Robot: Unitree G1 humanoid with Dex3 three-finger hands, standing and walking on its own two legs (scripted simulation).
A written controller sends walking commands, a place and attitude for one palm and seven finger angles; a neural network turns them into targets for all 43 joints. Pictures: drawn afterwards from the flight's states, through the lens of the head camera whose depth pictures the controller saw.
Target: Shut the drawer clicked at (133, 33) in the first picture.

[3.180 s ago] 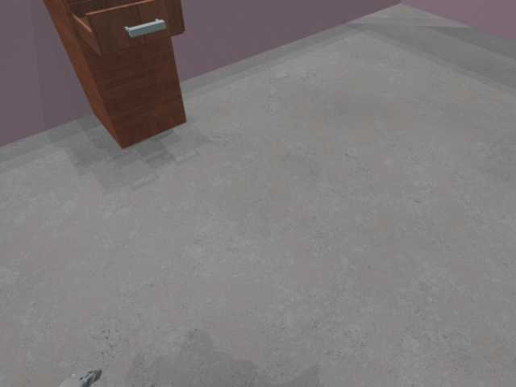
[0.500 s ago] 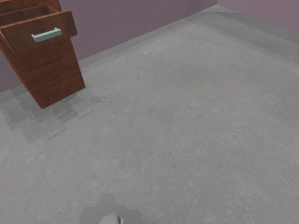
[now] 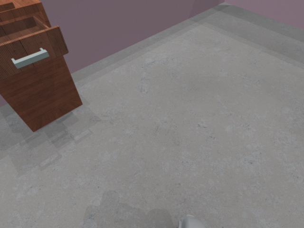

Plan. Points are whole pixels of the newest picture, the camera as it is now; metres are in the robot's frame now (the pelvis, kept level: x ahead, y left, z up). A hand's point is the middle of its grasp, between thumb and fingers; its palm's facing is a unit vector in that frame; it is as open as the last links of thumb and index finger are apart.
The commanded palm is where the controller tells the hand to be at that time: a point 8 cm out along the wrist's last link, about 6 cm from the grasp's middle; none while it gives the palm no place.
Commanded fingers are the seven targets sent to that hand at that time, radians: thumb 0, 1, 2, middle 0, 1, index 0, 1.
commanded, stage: walk to a spot facing it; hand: left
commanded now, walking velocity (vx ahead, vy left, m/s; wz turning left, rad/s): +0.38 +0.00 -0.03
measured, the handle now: (29, 56) +0.82 +0.63 -0.06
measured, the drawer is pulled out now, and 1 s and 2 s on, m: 0.22 0.22 0.22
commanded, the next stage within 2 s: turn to face it in 0.82 s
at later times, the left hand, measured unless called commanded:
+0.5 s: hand (111, 213) +0.19 +0.14 -0.18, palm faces +0.14 -0.98 -0.15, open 7.3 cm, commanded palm none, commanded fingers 0.00 0.90 0.90 -0.20 -0.30 -0.20 -0.30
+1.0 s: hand (114, 124) +0.52 +0.18 -0.17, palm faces -0.01 -0.98 -0.20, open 7.4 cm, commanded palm none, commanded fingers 0.00 0.90 0.90 -0.20 -0.30 -0.20 -0.30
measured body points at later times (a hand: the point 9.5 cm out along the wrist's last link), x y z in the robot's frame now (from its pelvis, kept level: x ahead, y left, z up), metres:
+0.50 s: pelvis +0.24 -0.02 -0.01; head +0.25 -0.01 +0.44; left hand +0.18 +0.19 -0.17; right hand +0.34 -0.26 -0.15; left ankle +0.35 +0.11 -0.71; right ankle +0.16 -0.13 -0.74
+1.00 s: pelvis +0.44 +0.00 +0.00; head +0.46 -0.01 +0.45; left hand +0.52 +0.23 -0.15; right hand +0.39 -0.21 -0.16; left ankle +0.38 +0.10 -0.74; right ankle +0.55 -0.13 -0.71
